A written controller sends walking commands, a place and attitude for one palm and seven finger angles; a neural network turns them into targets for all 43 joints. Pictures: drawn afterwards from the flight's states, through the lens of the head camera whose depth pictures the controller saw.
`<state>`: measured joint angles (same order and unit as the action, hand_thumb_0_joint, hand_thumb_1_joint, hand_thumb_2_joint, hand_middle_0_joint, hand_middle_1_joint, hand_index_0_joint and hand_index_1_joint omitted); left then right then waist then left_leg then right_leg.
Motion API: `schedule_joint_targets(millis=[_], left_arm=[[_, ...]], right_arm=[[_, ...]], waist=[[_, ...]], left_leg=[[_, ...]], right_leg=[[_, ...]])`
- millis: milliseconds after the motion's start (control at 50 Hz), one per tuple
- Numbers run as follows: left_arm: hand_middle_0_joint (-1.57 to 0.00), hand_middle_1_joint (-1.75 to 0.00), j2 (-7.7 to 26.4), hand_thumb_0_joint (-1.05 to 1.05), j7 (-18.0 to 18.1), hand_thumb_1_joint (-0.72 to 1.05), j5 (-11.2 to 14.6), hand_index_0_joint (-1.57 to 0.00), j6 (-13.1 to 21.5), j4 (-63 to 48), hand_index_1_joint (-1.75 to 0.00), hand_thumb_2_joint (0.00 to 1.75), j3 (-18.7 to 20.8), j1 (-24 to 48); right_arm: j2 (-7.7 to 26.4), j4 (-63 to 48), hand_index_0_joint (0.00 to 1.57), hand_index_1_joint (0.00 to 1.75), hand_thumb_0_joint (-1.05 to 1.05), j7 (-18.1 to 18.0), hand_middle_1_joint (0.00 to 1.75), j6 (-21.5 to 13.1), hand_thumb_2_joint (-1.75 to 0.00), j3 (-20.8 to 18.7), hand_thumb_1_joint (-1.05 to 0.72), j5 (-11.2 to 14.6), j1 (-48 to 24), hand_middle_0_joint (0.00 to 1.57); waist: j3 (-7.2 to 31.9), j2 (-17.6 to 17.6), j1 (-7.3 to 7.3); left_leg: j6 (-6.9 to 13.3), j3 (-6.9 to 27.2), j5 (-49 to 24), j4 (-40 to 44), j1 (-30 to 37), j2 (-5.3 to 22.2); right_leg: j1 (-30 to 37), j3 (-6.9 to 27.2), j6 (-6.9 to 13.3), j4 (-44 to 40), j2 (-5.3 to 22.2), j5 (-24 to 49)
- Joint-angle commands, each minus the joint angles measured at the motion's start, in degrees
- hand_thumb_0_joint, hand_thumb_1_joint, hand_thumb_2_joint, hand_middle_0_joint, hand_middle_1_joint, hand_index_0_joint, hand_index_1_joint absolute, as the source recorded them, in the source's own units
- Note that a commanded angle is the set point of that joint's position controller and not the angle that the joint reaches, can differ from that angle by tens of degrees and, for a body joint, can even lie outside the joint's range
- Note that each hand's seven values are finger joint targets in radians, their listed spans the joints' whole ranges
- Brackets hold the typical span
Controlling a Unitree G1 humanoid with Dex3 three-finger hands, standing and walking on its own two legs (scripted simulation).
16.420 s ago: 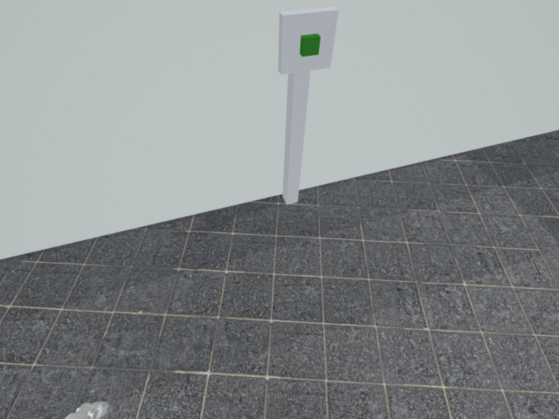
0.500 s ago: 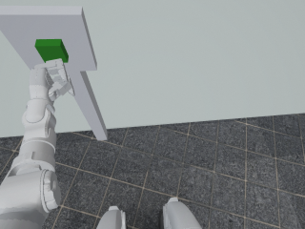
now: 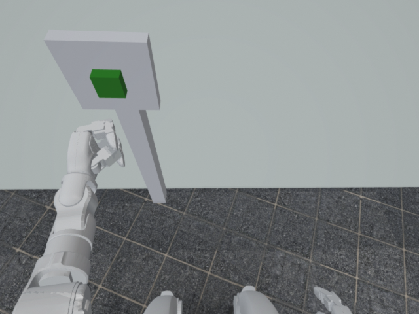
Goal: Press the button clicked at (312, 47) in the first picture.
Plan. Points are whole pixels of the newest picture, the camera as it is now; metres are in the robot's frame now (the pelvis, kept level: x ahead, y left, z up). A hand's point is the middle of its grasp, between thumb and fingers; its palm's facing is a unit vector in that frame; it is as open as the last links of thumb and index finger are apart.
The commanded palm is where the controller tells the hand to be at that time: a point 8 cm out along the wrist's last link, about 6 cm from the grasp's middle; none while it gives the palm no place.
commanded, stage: draw the hand back to the body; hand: left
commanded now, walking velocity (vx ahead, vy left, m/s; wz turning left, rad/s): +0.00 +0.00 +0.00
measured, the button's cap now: (109, 83) +0.55 +0.21 +0.08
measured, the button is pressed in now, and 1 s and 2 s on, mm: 0 0 0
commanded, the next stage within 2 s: step back with the hand held close in 1.50 s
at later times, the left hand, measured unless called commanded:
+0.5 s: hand (82, 174) +0.32 +0.20 +0.11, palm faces +0.04 -1.00 -0.04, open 3.1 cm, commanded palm +0.28 +0.25 +0.13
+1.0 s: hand (3, 207) +0.24 +0.24 +0.18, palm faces +0.34 -0.87 -0.34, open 3.1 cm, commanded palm +0.19 +0.28 +0.21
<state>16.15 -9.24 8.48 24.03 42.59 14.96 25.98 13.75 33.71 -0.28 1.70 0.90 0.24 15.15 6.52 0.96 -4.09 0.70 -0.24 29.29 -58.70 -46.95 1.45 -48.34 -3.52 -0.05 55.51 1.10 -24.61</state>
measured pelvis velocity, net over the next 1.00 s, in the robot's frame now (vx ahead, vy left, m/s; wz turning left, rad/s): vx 0.04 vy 0.00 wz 0.01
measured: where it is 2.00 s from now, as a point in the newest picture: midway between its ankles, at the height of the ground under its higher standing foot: outside the picture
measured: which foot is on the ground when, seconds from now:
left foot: down 0.00-1.00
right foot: down 0.00-1.00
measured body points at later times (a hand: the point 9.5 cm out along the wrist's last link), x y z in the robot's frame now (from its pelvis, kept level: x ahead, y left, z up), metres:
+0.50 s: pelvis +0.00 +0.00 +0.03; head +0.04 -0.01 +0.48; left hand +0.31 +0.25 +0.12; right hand +0.14 -0.25 -0.06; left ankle -0.01 +0.11 -0.67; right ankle +0.02 -0.12 -0.67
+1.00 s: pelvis +0.04 +0.00 +0.07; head +0.03 -0.01 +0.52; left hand +0.22 +0.28 +0.20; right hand +0.24 -0.20 -0.01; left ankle -0.01 +0.11 -0.67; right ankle +0.02 -0.12 -0.67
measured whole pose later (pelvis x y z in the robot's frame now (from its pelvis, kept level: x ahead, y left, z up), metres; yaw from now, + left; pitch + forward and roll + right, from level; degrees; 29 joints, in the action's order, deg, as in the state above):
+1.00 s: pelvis +0.04 +0.00 +0.07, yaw +1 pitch -2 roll -1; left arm 17.1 5.6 2.6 1.9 -17.8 11.1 -22.9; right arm 12.6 34.1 -4.1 -5.3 3.1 -0.5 10.5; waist -0.2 3.4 3.3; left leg 1.0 -0.8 17.9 -24.7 -4.6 0.1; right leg -6.5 -3.4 -0.7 23.3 1.3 -14.5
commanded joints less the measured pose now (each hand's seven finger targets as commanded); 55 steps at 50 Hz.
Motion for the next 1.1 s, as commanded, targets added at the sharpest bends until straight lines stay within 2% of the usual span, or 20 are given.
schedule_joint_targets(millis=[0,60,80,160,200,280,300,420,500,520,540,560,580,620,680,740,780,940,980,1080], left_arm=[[-1.30,-1.50,11.0,0.00,-0.9,0.90,1.0,-1.30,4.7,-10.7,-1.50,0.90,2.2,22.7],[-1.30,-1.50,14.4,0.00,-1.7,0.90,2.5,-1.30,3.7,-17.4,-1.50,0.90,5.2,13.4],[-1.30,-1.50,12.9,0.00,-2.0,0.90,2.7,-1.30,3.0,-20.0,-1.50,0.90,4.1,9.7],[-1.30,-1.50,11.4,0.00,-1.6,0.90,4.8,-1.30,-0.8,-22.4,-1.50,0.90,3.6,4.5],[-1.30,-1.50,13.2,0.00,-1.3,0.90,4.9,-1.30,-1.7,-23.7,-1.50,0.90,4.8,4.9],[-1.30,-1.50,12.5,0.00,-1.5,0.90,5.3,-1.30,-1.6,-31.1,-1.50,0.90,4.3,0.0],[-1.30,-1.50,11.0,0.00,-1.9,0.90,5.6,-1.30,-1.7,-32.9,-1.50,0.90,2.7,-0.5],[-1.30,-1.50,10.2,0.00,-3.6,0.90,7.2,-1.30,-5.8,-37.0,-1.50,0.90,2.1,-7.9],[-1.30,-1.50,10.3,0.00,-3.7,0.90,8.0,-1.30,-8.2,-44.3,-1.50,0.90,3.3,-14.3],[-1.30,-1.50,15.9,0.00,3.3,0.90,-0.2,-1.30,-9.6,-51.0,-1.50,0.90,1.3,-14.2],[-1.30,-1.50,11.7,0.00,6.9,0.90,-1.0,-1.30,-11.3,-51.5,-1.50,0.90,-0.1,-19.2],[-1.30,-1.50,10.3,0.00,9.1,0.90,-1.9,-1.30,-12.7,-52.8,-1.50,0.90,-2.1,-21.2],[-1.30,-1.50,9.4,0.00,10.8,0.90,-2.6,-1.30,-13.9,-52.5,-1.50,0.90,-2.5,-24.0],[-1.30,-1.50,10.9,0.00,13.2,0.90,-3.7,-1.30,-15.0,-56.2,-1.50,0.90,-0.8,-25.6],[-1.30,-1.50,10.7,0.00,14.6,0.90,-4.6,-1.30,-16.4,-59.9,-1.50,0.90,-0.7,-27.9],[-1.30,-1.50,9.8,0.00,15.4,0.90,-5.3,-1.30,-17.0,-63.9,-1.50,0.90,-1.4,-29.6],[-1.30,-1.50,9.3,0.00,15.4,0.90,-5.3,-1.30,-17.5,-65.1,-1.50,0.90,-1.5,-31.9],[-1.30,-1.50,10.2,0.00,15.8,0.90,-5.8,-1.30,-18.2,-74.8,-1.50,0.90,2.3,-44.1],[-1.30,-1.50,10.1,0.00,15.6,0.90,-5.6,-1.30,-18.5,-75.5,-1.50,0.90,3.0,-46.6],[-1.30,-1.50,11.3,0.00,15.7,0.90,-5.8,-1.30,-17.9,-80.9,-1.50,0.90,5.4,-49.5]], right_arm=[[8.8,-3.7,0.20,0.30,0.00,-1.2,0.30,-2.2,-0.90,-3.3,-0.90,0.3,5.3,0.20],[9.0,-6.6,0.20,0.30,0.00,-1.1,0.30,-2.3,-0.90,-3.4,-0.90,0.7,4.8,0.20],[8.6,-7.4,0.20,0.30,0.00,-1.1,0.30,-2.3,-0.90,-3.3,-0.90,1.0,4.4,0.20],[8.5,-8.6,0.20,0.30,0.00,-1.7,0.30,-2.7,-0.90,-2.8,-0.90,2.0,2.5,0.20],[8.7,-8.7,0.20,0.30,0.00,-2.2,0.30,-2.9,-0.90,-2.6,-0.90,2.2,1.6,0.20],[8.0,-9.5,0.20,0.30,0.00,-2.9,0.30,-4.6,-0.90,-2.4,-0.90,2.2,0.4,0.20],[7.8,-9.5,0.20,0.30,0.00,-2.9,0.30,-5.2,-0.90,-2.2,-0.90,2.3,-0.1,0.20],[8.1,-10.0,0.20,0.30,0.00,-3.7,0.30,-7.8,-0.90,-1.8,-0.90,3.1,-2.9,0.20],[7.4,-11.3,0.20,0.30,0.00,-4.0,0.30,-9.8,-0.90,-1.4,-0.90,3.0,-4.6,0.20],[7.2,-10.6,0.20,0.30,0.00,-4.7,0.30,-9.5,-0.90,-2.0,-0.90,2.4,-6.2,0.20],[6.5,-11.0,0.20,0.30,0.00,-5.1,0.30,-9.8,-0.90,-1.8,-0.90,2.1,-5.9,0.20],[6.7,-10.4,0.20,0.30,0.00,-5.2,0.30,-9.7,-0.90,-1.5,-0.90,1.9,-6.4,0.20],[6.3,-10.0,0.20,0.30,0.00,-5.4,0.30,-9.6,-0.90,-1.2,-0.90,1.9,-6.7,0.20],[6.3,-9.3,0.20,0.30,0.00,-5.7,0.30,-9.3,-0.90,-1.0,-0.90,1.6,-7.1,0.20],[5.8,-8.6,0.20,0.30,0.00,-5.9,0.30,-9.2,-0.90,-0.6,-0.90,1.1,-8.0,0.20],[5.4,-8.3,0.20,0.30,0.00,-5.8,0.30,-9.6,-0.90,-0.3,-0.90,0.7,-8.8,0.20],[5.5,-8.1,0.20,0.30,0.00,-5.7,0.30,-9.7,-0.90,-0.2,-0.90,0.4,-9.3,0.20],[5.0,-8.1,0.20,0.30,0.00,-4.2,0.30,-10.1,-0.90,-0.5,-0.90,-0.6,-9.9,0.20],[4.9,-8.0,0.20,0.30,0.00,-4.1,0.30,-9.9,-0.90,-0.5,-0.90,-0.7,-10.3,0.20],[4.6,-8.2,0.20,0.30,0.00,-4.0,0.30,-10.4,-0.90,-0.7,-0.90,-0.8,-10.6,0.20]], waist=[[22.6,2.8,-1.58],[28.0,4.3,1.73],[29.0,5.6,2.08],[19.1,-0.8,1.08],[15.6,-0.9,1.10],[17.3,3.4,2.40],[16.5,3.6,1.90],[9.9,2.0,2.51],[11.1,3.0,4.11],[11.0,2.0,5.36],[8.5,0.2,4.46],[6.6,0.0,4.51],[4.1,-0.9,4.27],[4.9,0.3,4.83],[3.7,0.7,4.97],[2.1,4.2,5.37],[0.9,1.3,5.60],[1.1,2.6,7.04],[-0.9,0.8,7.16],[-1.0,3.3,7.75]], left_leg=[[-0.5,0.9,-22.0,7.0,10.5,-1.1],[-0.5,0.8,-26.4,9.2,14.2,-1.3],[-0.5,0.5,-28.2,10.0,15.9,-1.2],[0.2,0.0,-19.8,13.7,11.9,-1.1],[0.3,-0.3,-14.8,15.4,11.0,-1.4],[0.3,-0.1,-16.6,17.6,16.4,-1.4],[0.2,0.1,-17.5,18.2,17.7,-1.2],[0.1,0.8,-14.6,21.5,20.0,-1.1],[0.1,0.8,-18.5,22.8,23.7,-1.3],[0.9,0.2,-19.8,25.1,26.7,-1.3],[0.8,0.1,-19.7,26.3,27.7,-1.0],[1.0,0.3,-19.6,27.5,28.2,-0.8],[1.0,0.1,-20.1,28.3,29.0,-0.7],[1.0,-0.2,-23.1,29.8,32.0,-0.7],[1.1,-0.7,-26.9,31.9,35.7,-0.7],[0.6,-0.5,-29.0,34.2,38.9,-0.6],[0.9,-0.7,-30.3,35.2,39.9,-0.6],[0.3,-0.5,-40.8,36.4,43.0,-0.1],[0.4,-0.6,-40.0,36.6,42.3,0.0],[0.1,-0.3,-39.1,37.0,42.6,0.0]], right_leg=[[13.6,1.7,1.3,-4.5,-1.7,19.8],[20.7,1.9,1.6,-5.6,-1.8,23.3],[21.9,1.8,1.5,-6.1,-1.8,24.5],[23.2,1.4,0.9,-10.4,-2.0,20.0],[23.3,1.9,0.6,-12.5,-1.8,15.1],[26.5,1.8,1.2,-13.9,-1.7,16.1],[26.2,1.4,1.2,-14.2,-1.7,16.9],[26.3,0.7,1.1,-17.6,-1.4,13.5],[30.0,0.5,1.2,-18.5,-1.1,17.4],[32.3,2.4,1.8,-21.9,0.3,17.3],[32.1,1.9,1.5,-23.2,0.4,17.1],[33.2,2.0,1.5,-24.6,0.3,17.0],[33.9,1.6,1.3,-25.3,0.4,17.7],[37.0,1.4,1.4,-26.6,0.4,20.6],[39.9,1.3,1.2,-28.9,0.3,24.1],[41.3,0.8,1.4,-30.7,0.1,24.3],[42.6,0.7,1.2,-31.8,-0.1,25.5],[46.8,0.5,0.9,-33.1,-0.2,31.8],[46.8,0.4,0.8,-33.7,-0.3,31.8],[46.9,0.5,0.9,-33.9,-0.5,30.0]])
